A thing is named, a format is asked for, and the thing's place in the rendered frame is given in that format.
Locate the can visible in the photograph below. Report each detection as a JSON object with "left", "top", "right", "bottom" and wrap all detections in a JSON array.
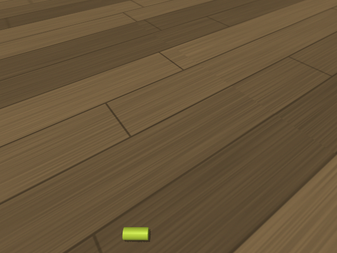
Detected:
[{"left": 122, "top": 227, "right": 149, "bottom": 240}]

